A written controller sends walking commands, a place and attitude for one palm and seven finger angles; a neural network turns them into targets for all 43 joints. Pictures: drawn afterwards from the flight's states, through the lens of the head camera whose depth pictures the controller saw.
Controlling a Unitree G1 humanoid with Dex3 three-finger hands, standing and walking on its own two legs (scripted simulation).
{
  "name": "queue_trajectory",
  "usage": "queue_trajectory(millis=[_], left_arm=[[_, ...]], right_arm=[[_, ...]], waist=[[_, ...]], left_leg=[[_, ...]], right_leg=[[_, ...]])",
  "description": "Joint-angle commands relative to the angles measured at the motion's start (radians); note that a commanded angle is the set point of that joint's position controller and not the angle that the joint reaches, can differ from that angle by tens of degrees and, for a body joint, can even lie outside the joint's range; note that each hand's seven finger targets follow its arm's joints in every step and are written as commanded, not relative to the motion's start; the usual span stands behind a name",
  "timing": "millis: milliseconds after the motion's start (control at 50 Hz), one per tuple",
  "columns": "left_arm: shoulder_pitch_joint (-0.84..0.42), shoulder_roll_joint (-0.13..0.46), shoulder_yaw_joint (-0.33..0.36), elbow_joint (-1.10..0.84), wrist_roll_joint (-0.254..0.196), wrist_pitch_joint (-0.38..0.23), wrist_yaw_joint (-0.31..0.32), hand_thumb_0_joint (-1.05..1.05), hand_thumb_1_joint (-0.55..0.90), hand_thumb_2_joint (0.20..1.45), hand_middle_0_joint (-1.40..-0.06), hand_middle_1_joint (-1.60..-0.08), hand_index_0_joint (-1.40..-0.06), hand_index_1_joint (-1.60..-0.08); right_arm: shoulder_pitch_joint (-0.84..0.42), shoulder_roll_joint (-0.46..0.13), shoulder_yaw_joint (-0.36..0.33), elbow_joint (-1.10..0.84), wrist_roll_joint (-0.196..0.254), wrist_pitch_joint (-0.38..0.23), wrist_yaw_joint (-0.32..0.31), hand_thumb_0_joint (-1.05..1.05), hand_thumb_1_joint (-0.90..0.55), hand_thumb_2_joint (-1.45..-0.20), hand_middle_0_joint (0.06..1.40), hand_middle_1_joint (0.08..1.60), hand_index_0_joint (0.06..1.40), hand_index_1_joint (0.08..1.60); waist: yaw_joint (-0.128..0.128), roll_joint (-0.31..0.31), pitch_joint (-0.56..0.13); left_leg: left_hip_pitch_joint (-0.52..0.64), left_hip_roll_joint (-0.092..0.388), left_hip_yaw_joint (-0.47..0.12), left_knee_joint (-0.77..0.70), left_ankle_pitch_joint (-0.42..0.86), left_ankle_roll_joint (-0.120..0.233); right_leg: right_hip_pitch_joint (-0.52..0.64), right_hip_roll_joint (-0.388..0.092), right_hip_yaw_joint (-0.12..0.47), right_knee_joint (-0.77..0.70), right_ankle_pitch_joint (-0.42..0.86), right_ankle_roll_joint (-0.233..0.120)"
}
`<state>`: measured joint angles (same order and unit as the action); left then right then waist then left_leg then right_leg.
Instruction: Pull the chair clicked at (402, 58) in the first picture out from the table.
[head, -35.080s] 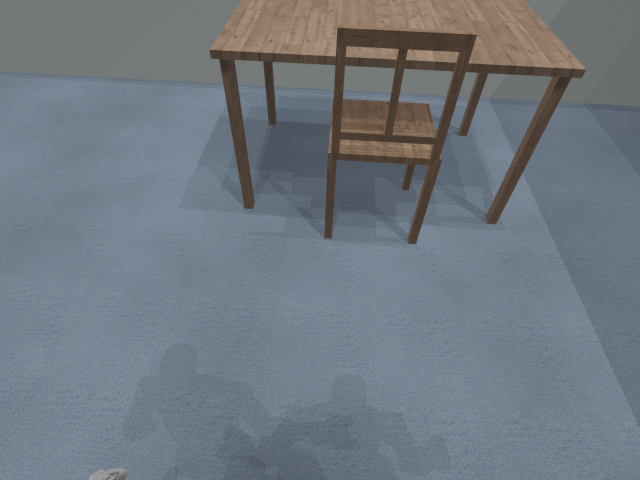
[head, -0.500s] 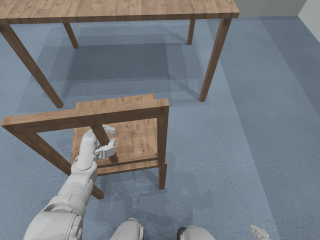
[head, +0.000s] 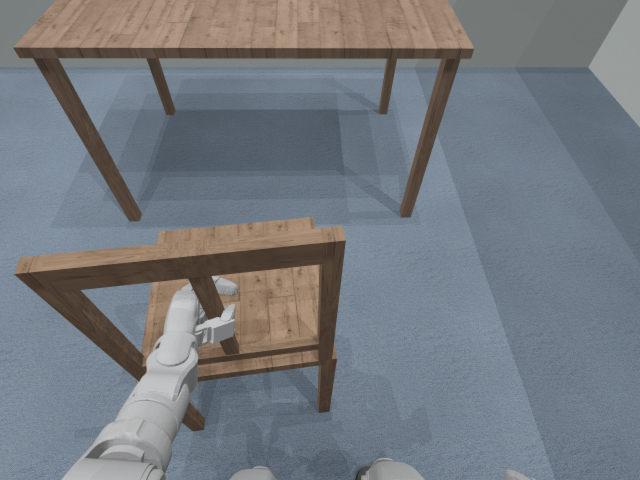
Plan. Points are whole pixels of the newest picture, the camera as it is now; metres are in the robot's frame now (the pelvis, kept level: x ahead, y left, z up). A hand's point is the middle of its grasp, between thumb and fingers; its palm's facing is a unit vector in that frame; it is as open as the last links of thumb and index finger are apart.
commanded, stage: stop walking, hand still on the chair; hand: left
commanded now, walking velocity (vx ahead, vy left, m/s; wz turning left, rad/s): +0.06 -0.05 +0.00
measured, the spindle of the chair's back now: (217, 317) +0.36 +0.16 -0.09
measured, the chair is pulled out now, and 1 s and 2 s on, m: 0.62 0.65 0.65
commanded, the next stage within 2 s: open the thumb and straighten the fingers in 0.74 s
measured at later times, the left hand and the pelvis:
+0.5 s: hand (223, 340) +0.31 +0.14 -0.05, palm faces +0.07 -0.98 -0.16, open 5.5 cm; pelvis +0.06 -0.01 +0.02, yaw -1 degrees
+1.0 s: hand (220, 336) +0.31 +0.14 -0.05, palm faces +0.05 -0.99 -0.14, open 6.2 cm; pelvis +0.06 -0.01 +0.01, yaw -1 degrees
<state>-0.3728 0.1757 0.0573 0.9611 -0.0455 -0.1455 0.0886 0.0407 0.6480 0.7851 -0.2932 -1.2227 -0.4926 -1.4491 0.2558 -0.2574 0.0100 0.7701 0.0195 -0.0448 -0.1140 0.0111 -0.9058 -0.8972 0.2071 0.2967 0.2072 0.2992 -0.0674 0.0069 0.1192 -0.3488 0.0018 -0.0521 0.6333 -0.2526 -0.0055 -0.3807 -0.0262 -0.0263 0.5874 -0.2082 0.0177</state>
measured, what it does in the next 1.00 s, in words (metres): shifts its weight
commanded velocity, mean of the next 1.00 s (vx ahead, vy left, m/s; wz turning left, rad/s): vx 0.00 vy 0.00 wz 0.00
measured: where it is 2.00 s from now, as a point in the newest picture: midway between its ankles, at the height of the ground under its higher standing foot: outside the picture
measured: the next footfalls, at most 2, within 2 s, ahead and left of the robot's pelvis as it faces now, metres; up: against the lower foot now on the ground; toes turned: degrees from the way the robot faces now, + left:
none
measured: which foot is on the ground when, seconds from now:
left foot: down 0.00-1.00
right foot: down 0.00-1.00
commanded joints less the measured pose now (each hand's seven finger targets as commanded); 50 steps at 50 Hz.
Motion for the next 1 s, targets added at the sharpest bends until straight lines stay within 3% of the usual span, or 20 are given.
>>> queue_trajectory(millis=[0, 40, 80, 100, 140, 180, 240, 320, 380, 400, 480, 500, 740, 800, 820, 840, 860, 880, 920, 980], left_arm=[[-0.265, 0.139, -0.020, -0.322, 0.006, -0.068, 0.001, 0.000, 0.900, 0.900, -0.500, -1.450, -0.500, -1.450], [-0.221, 0.130, -0.020, -0.338, 0.009, -0.057, -0.004, 0.000, 0.900, 0.900, -0.500, -1.450, -0.500, -1.450], [-0.182, 0.128, -0.025, -0.348, 0.017, -0.055, -0.005, 0.000, 0.900, 0.900, -0.500, -1.450, -0.500, -1.450], [-0.162, 0.148, -0.020, -0.371, 0.020, -0.052, -0.007, 0.000, 0.900, 0.900, -0.500, -1.450, -0.500, -1.450], [-0.127, 0.131, -0.032, -0.370, 0.029, -0.051, -0.002, 0.000, 0.900, 0.900, -0.500, -1.450, -0.500, -1.450], [-0.094, 0.144, -0.018, -0.370, 0.034, -0.053, 0.007, 0.000, 0.900, 0.900, -0.500, -1.450, -0.500, -1.450], [-0.026, 0.141, -0.010, -0.383, 0.034, -0.053, 0.014, 0.000, 0.900, 0.900, -0.500, -1.450, -0.500, -1.450], [0.068, 0.134, -0.009, -0.436, 0.035, -0.057, 0.017, 0.000, 0.900, 0.900, -0.500, -1.450, -0.500, -1.450], [0.120, 0.119, -0.021, -0.468, 0.033, -0.054, 0.015, 0.000, 0.900, 0.900, -0.500, -1.450, -0.500, -1.450], [0.135, 0.121, -0.032, -0.484, 0.028, -0.050, 0.013, 0.000, 0.900, 0.900, -0.500, -1.450, -0.500, -1.450], [0.187, 0.112, -0.029, -0.510, 0.030, -0.044, 0.015, 0.000, 0.900, 0.900, -0.500, -1.450, -0.500, -1.450], [0.199, 0.115, -0.036, -0.522, 0.025, -0.041, 0.013, 0.000, 0.900, 0.900, -0.500, -1.450, -0.500, -1.450], [0.238, 0.102, -0.043, -0.559, 0.025, -0.023, 0.021, 0.000, 0.900, 0.900, -0.500, -1.450, -0.500, -1.450], [0.246, 0.118, -0.037, -0.571, 0.023, -0.023, 0.022, 0.000, 0.900, 0.900, -0.500, -1.450, -0.500, -1.450], [0.274, 0.148, 0.006, -0.560, 0.025, -0.024, 0.028, 0.000, 0.900, 0.900, -0.500, -1.450, -0.500, -1.450], [0.351, 0.018, -0.077, -0.474, -0.035, 0.023, 0.001, 0.000, 0.779, 0.842, -0.500, -1.450, -0.500, -1.450], [0.273, 0.084, -0.019, -0.571, -0.043, 0.009, -0.013, 0.000, 0.658, 0.783, -0.500, -1.450, -0.500, -1.450], [0.280, 0.132, 0.017, -0.627, -0.045, -0.003, -0.022, 0.000, 0.538, 0.725, -0.500, -1.450, -0.500, -1.450], [0.342, 0.118, -0.001, -0.700, -0.042, 0.000, -0.032, 0.000, 0.296, 0.608, -0.500, -1.450, -0.500, -1.450], [0.392, 0.115, 0.002, -0.747, -0.042, 0.032, -0.036, 0.000, -0.067, 0.433, -0.500, -1.450, -0.500, -1.450]], right_arm=[[-0.069, -0.098, -0.020, -0.162, 0.009, -0.028, -0.009, 0.000, -0.900, -0.900, 0.200, 0.300, 0.200, 0.300], [-0.053, -0.099, -0.024, -0.166, 0.004, -0.030, -0.007, 0.000, -0.900, -0.900, 0.200, 0.300, 0.200, 0.300], [-0.038, -0.102, -0.028, -0.159, 0.003, -0.037, -0.003, 0.000, -0.900, -0.900, 0.200, 0.300, 0.200, 0.300], [-0.027, -0.105, -0.030, -0.153, 0.005, -0.042, -0.003, 0.000, -0.900, -0.900, 0.200, 0.300, 0.200, 0.300], [-0.046, -0.093, -0.027, -0.158, 0.003, -0.051, 0.001, 0.000, -0.900, -0.900, 0.200, 0.300, 0.200, 0.300], [-0.044, -0.086, -0.028, -0.148, 0.001, -0.054, 0.003, 0.000, -0.900, -0.900, 0.200, 0.300, 0.200, 0.300], [-0.047, -0.087, -0.032, -0.142, -0.002, -0.058, 0.005, 0.000, -0.900, -0.900, 0.200, 0.300, 0.200, 0.300], [-0.069, -0.088, -0.035, -0.154, -0.001, -0.063, 0.008, 0.000, -0.900, -0.900, 0.200, 0.300, 0.200, 0.300], [-0.085, -0.085, -0.036, -0.169, -0.002, -0.060, 0.011, 0.000, -0.900, -0.900, 0.200, 0.300, 0.200, 0.300], [-0.082, -0.088, -0.037, -0.165, 0.001, -0.059, 0.008, 0.000, -0.900, -0.900, 0.200, 0.300, 0.200, 0.300], [-0.096, -0.084, -0.037, -0.187, -0.001, -0.045, 0.012, 0.000, -0.900, -0.900, 0.200, 0.300, 0.200, 0.300], [-0.096, -0.085, -0.039, -0.185, 0.002, -0.043, 0.009, 0.000, -0.900, -0.900, 0.200, 0.300, 0.200, 0.300], [-0.113, -0.081, -0.029, -0.218, 0.001, -0.005, 0.011, 0.000, -0.900, -0.900, 0.200, 0.300, 0.200, 0.300], [-0.109, -0.083, -0.031, -0.213, 0.002, -0.003, 0.008, 0.000, -0.900, -0.900, 0.200, 0.300, 0.200, 0.300], [-0.107, -0.085, -0.032, -0.216, -0.001, 0.000, 0.008, 0.000, -0.900, -0.900, 0.200, 0.300, 0.200, 0.300], [-0.099, -0.115, -0.043, -0.219, 0.046, -0.008, 0.042, 0.000, -0.900, -0.900, 0.200, 0.300, 0.200, 0.300], [-0.105, -0.121, -0.047, -0.231, 0.042, -0.017, 0.056, 0.000, -0.900, -0.900, 0.200, 0.300, 0.200, 0.300], [-0.115, -0.116, -0.055, -0.245, 0.039, -0.032, 0.061, 0.000, -0.900, -0.900, 0.200, 0.300, 0.200, 0.300], [-0.121, -0.105, -0.052, -0.271, 0.037, -0.052, 0.069, 0.000, -0.900, -0.900, 0.200, 0.300, 0.200, 0.300], [-0.121, -0.109, -0.052, -0.294, 0.030, -0.077, 0.067, 0.000, -0.900, -0.900, 0.200, 0.300, 0.200, 0.300]], waist=[[0.058, 0.199, -0.269], [0.061, 0.208, -0.273], [0.062, 0.125, -0.303], [0.057, 0.078, -0.308], [0.056, 0.042, -0.280], [0.055, 0.004, -0.247], [0.053, -0.018, -0.247], [0.056, 0.051, -0.285], [0.058, 0.031, -0.300], [0.050, 0.053, -0.293], [0.055, 0.019, -0.305], [0.051, 0.039, -0.298], [0.057, 0.068, -0.274], [0.056, 0.071, -0.283], [0.060, 0.070, -0.285], [-0.014, -0.077, -0.240], [0.009, -0.097, -0.262], [0.018, -0.027, -0.299], [0.028, 0.027, -0.313], [0.033, 0.018, -0.331]], left_leg=[[-0.077, 0.207, -0.263, -0.389, -0.305, 0.130], [-0.062, 0.191, -0.208, -0.341, -0.200, 0.128], [0.025, 0.139, -0.137, -0.255, -0.067, 0.088], [0.050, 0.119, -0.116, -0.242, -0.059, 0.070], [0.074, 0.078, -0.062, -0.224, -0.085, 0.038], [0.092, 0.060, -0.044, -0.228, -0.153, 0.030], [0.145, 0.063, -0.037, -0.215, -0.018, 0.025], [0.190, 0.090, -0.042, -0.228, 0.198, 0.023], [0.218, 0.098, -0.034, -0.215, 0.296, 0.017], [0.222, 0.097, -0.031, -0.220, 0.317, 0.016], [0.229, 0.098, -0.028, -0.214, 0.348, 0.011], [0.241, 0.096, -0.019, -0.217, 0.351, 0.012], [0.212, 0.098, -0.034, -0.245, 0.296, 0.015], [0.224, 0.099, -0.028, -0.243, 0.303, 0.017], [0.218, 0.100, -0.034, -0.243, 0.313, 0.016], [0.083, 0.049, 0.034, -0.193, 0.179, 0.010], [0.028, 0.041, 0.037, -0.168, 0.126, 0.015], [0.005, 0.028, 0.050, -0.146, 0.070, 0.020], [-0.038, 0.018, 0.052, -0.117, 0.030, 0.019], [-0.087, 0.015, 0.048, -0.061, 0.028, 0.022]], right_leg=[[0.254, -0.003, 0.044, 0.046, -0.193, -0.005], [0.296, -0.002, 0.036, 0.012, -0.126, 0.001], [0.307, -0.017, 0.050, -0.121, -0.073, -0.003], [0.311, -0.026, 0.061, -0.163, -0.071, -0.002], [0.250, -0.066, 0.119, -0.214, -0.130, -0.021], [0.190, -0.081, 0.152, -0.268, -0.234, -0.026], [0.195, -0.083, 0.144, -0.273, -0.125, -0.034], [0.266, -0.069, 0.099, -0.203, 0.142, -0.035], [0.290, -0.072, 0.094, -0.182, 0.271, -0.037], [0.291, -0.071, 0.087, -0.181, 0.297, -0.037], [0.316, -0.076, 0.081, -0.174, 0.346, -0.041], [0.307, -0.077, 0.080, -0.180, 0.363, -0.040], [0.302, -0.069, 0.066, -0.195, 0.253, -0.041], [0.307, -0.070, 0.065, -0.200, 0.270, -0.040], [0.314, -0.071, 0.067, -0.195, 0.277, -0.042], [0.185, -0.037, -0.013, -0.148, 0.190, -0.028], [0.161, -0.034, -0.012, -0.117, 0.161, -0.026], [0.147, -0.034, 0.001, -0.102, 0.103, -0.024], [0.118, -0.031, 0.001, -0.066, 0.045, -0.030], [0.065, -0.024, -0.001, -0.015, 0.035, -0.029]])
